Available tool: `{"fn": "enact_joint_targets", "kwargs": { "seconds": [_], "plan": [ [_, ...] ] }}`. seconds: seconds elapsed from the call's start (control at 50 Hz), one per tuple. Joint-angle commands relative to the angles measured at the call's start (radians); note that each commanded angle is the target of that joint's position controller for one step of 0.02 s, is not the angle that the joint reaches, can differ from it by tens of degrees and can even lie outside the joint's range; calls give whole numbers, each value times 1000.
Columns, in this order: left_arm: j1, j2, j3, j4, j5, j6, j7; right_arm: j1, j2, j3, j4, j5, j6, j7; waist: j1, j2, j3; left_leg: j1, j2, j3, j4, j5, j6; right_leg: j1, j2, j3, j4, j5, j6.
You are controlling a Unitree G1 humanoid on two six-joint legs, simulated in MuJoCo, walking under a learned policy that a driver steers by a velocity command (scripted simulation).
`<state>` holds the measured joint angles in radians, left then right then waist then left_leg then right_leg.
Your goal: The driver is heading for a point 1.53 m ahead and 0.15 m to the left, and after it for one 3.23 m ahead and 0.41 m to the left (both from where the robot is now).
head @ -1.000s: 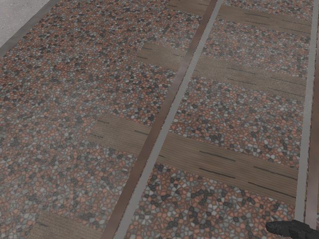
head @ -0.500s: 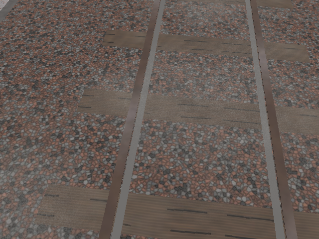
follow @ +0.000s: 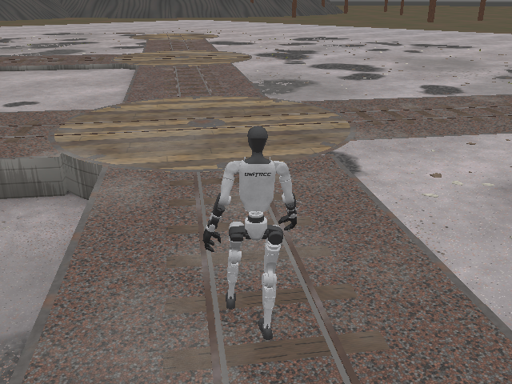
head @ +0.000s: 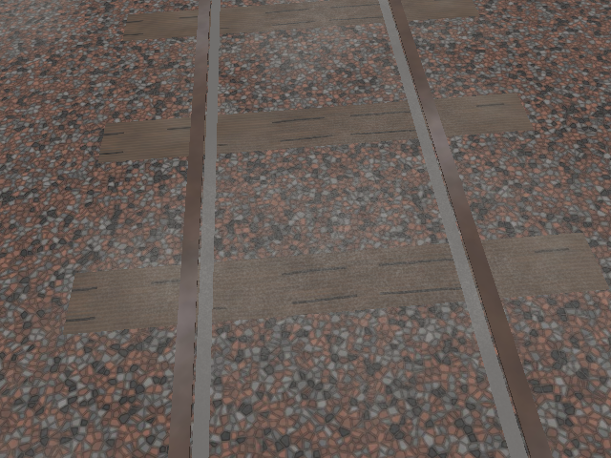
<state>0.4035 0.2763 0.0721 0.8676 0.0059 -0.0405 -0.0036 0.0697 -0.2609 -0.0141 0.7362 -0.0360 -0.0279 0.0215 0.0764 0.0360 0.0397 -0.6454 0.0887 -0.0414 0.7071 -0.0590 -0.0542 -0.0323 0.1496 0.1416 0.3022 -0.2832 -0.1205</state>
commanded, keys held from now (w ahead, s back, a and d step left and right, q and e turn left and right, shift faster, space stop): w+e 0.16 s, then w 0.20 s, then w+q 0.64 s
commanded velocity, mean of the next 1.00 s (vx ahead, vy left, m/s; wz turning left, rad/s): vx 0.50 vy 0.00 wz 0.02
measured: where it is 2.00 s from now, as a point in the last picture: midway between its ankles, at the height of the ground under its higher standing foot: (296, 225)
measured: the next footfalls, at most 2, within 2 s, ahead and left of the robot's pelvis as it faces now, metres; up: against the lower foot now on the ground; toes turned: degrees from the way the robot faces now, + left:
left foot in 0.10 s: +0.25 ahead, +0.13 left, +0.00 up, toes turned -6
right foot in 0.60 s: +0.43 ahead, -0.13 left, +0.00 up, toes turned -9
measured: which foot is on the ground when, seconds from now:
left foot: up 0.00-0.08, down 0.10-0.60, up 0.62-1.00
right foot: down 0.00-0.12, up 0.14-0.58, down 0.60-1.00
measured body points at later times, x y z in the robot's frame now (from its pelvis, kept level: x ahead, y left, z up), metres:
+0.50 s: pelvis +0.26 +0.02 +0.00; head +0.29 +0.02 +0.45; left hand +0.50 +0.20 -0.10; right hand +0.18 -0.23 -0.13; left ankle +0.21 +0.13 -0.74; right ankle +0.36 -0.13 -0.71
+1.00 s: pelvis +0.50 -0.03 +0.00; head +0.53 -0.03 +0.45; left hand +0.46 +0.23 -0.14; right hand +0.70 -0.26 -0.11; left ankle +0.64 +0.10 -0.70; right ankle +0.39 -0.12 -0.74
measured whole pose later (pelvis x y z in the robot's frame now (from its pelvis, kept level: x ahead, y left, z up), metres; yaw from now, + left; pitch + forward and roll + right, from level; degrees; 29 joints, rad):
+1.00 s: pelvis +0.50 -0.03 +0.00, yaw +5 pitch +1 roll -1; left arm 0.41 0.23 0.04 0.92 0.02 -0.09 0.01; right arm 0.09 -0.25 -0.05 0.78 -0.04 0.01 0.07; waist 0.05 0.03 0.04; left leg -0.63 0.07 0.06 0.74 -0.05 0.06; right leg 0.06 0.01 -0.26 0.24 -0.31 -0.02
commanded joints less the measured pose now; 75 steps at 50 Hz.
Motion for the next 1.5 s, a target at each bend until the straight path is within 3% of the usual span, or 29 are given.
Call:
{"fn": "enact_joint_targets", "kwargs": {
  "seconds": [0.02, 0.06, 0.1, 0.12, 0.14, 0.16, 0.18, 0.22, 0.32, 0.48, 0.54, 0.58, 0.6, 0.62, 0.64, 0.68, 0.72, 0.88, 1.0, 1.06, 1.1, 1.12, 1.14, 1.16, 1.18, 1.22, 1.26, 1.32, 1.5],
  "plan": [
    [54, 171, 40, -44, 9, -7, 13, -132, -87, -14, -112, 8, -28, 0, 12, -110, -8, 33, -59, 26, -93, 4, 19, 29, -265, 206, 15, 538, -96],
    [-7, 190, 44, -65, 13, -10, 19, -40, -118, -23, -92, 11, -37, -6, -46, -122, -24, 200, -83, 15, -169, -59, 47, -12, -271, 227, 72, 586, -59],
    [-50, 190, 41, -75, 5, -21, 6, 196, -171, -47, -27, 5, -56, -26, -164, -59, -136, 538, -85, 10, -258, -77, 93, -103, -188, 178, 346, 648, -13],
    [-37, 113, 18, -105, -6, -31, -3, 355, -244, -64, -22, -18, -63, -45, -216, 52, -290, 769, 141, -214, -293, -299, 142, -219, -122, 99, 624, 387, 10],
    [79, 47, 5, -136, -27, -27, -3, 326, -323, -83, -30, -27, -48, -46, -130, 296, -357, 930, 367, -679, -421, -374, 247, -518, 28, -10, 854, -283, 36],
    [72, 129, 12, -100, 9, -10, 7, 263, -238, -74, -37, -10, -36, -40, -104, 145, -253, 826, 347, -707, -430, -482, 256, -604, -75, -9, 953, -231, 26],
    [9, 135, 15, -94, 19, -5, -1, 209, -149, -53, -46, -1, -35, -36, -103, 33, -134, 695, 296, -547, -444, -446, 241, -594, -110, -18, 943, -129, 31],
    [-46, 98, 7, -100, 28, 2, -18, 186, -98, -38, -24, -1, -44, -31, -87, 35, -48, 558, 197, -307, -479, -206, 211, -551, -156, -35, 867, -53, 48],
    [-98, 65, -7, -117, 35, 24, -39, 254, -108, -43, 44, 18, -85, -11, -67, 72, -34, 527, 156, -118, -532, 71, 234, -565, -156, -38, 775, 14, 76],
    [-381, 25, -51, -199, 28, 1, -49, 356, -143, -55, 124, 26, -66, -3, -118, 64, 9, 502, 105, -32, -527, 171, 231, -448, -180, -192, 335, 171, 113],
    [-352, 54, -43, -197, 26, -14, -31, 364, -171, -65, 141, 23, -54, -6, -92, 62, -1, 542, 135, -85, -447, 217, 217, -359, -161, -188, 253, 117, 90],
    [-149, 99, -20, -126, 46, -36, -10, 364, -144, -58, 147, 31, -50, -7, -3, -13, -104, 477, 58, -34, -185, 274, 182, -57, -159, -163, 142, 129, 55],
    [23, 180, 1, -107, 69, -46, 6, 341, -91, -42, 106, 36, -55, -6, 71, -137, -243, 324, -9, 20, 97, 22, 156, 169, -392, 75, 99, -17, 5],
    [49, 282, 26, -106, 62, -32, 14, 437, 5, -24, 75, 56, -50, -12, 26, -340, -324, 39, -146, 81, 370, -486, 130, 326, -625, 448, -21, -97, -90],
    [1, 204, 15, -111, 34, -21, 14, 397, -108, -53, 104, 29, -31, -21, 26, -186, -238, -26, -93, 0, 470, -460, 144, 216, -592, 458, -48, -196, -101],
    [-130, 78, -19, -118, 25, -32, 7, 322, -82, -57, 100, 30, -24, -7, -37, -132, -52, -8, -27, -16, 432, -303, 141, 19, -483, 189, -99, -41, -51],
    [-149, 42, -27, -106, 20, -47, 12, 328, -67, -62, 112, 11, -1, 5, -75, -159, -18, 46, -6, -5, 404, -250, 118, -61, -422, 33, -128, 122, -13],
    [-59, 51, -14, -34, 14, -71, 15, 97, -18, -50, 24, 3, 25, 42, -72, -116, 30, -68, 7, 39, 235, -12, 79, -36, -399, -224, -164, 360, -29],
    [4, 104, 2, 9, 16, -57, 23, -69, -26, -36, -46, -3, 22, 59, -37, -106, 64, 32, -28, 146, -32, -10, 140, 50, -426, -335, -118, 494, -3],
    [9, 144, 12, 23, 19, -37, 30, -18, -51, -48, -43, -8, 23, 47, -72, -130, 8, 157, -114, 204, -74, -161, 200, 129, -431, -388, 79, 911, 16],
    [-1, 166, 16, 19, 16, -16, 30, 216, -92, -75, 26, -14, 7, 28, -177, -98, -131, 449, -187, 196, -173, -175, 257, 57, -412, -415, 447, 916, 38],
    [6, 132, 6, -10, 20, -16, 27, 367, -182, -107, 65, -24, 4, 10, -230, 4, -237, 705, -37, -28, -220, -286, 307, -159, -380, -416, 749, 577, 71],
    [30, 23, -14, -86, 15, -23, 4, 314, -300, -132, 44, -6, 9, 0, -143, 233, -295, 959, 239, -583, -328, -276, 456, -603, -161, -334, 1089, -281, 137],
    [-118, 111, 1, -112, 22, -34, 3, 352, -279, -129, 37, 22, 20, -4, -211, 50, -290, 946, 243, -665, -422, -226, 450, -710, -166, -129, 1134, -226, 131],
    [-162, 95, -4, -131, 5, -47, -1, 298, -244, -120, 51, 24, 22, -13, -175, 21, -152, 836, 227, -503, -426, -123, 426, -747, -219, -119, 1090, -111, 119],
    [-131, 84, -8, -105, 20, -47, 4, 210, -159, -96, 47, 31, 10, -18, -89, -49, -44, 606, 125, -325, -441, 113, 356, -621, -271, -115, 928, -36, 121],
    [-90, 75, -9, -98, 43, -11, -1, 183, -126, -83, 38, 38, -8, -17, -48, -30, -63, 517, 72, -250, -463, 208, 344, -524, -276, -114, 865, -34, 144],
    [-142, 52, -13, -122, 43, 15, -9, 229, -156, -90, 51, 37, -26, -12, -51, -23, -44, 472, 32, -220, -496, 185, 341, -551, -267, -136, 763, 30, 170],
    [-442, 47, -30, -219, 30, 2, -24, 396, -155, -88, 86, 29, -27, -23, -163, 25, 4, 637, 23, -252, -464, 226, 287, -653, -213, -144, 381, 276, 166]
  ]
}}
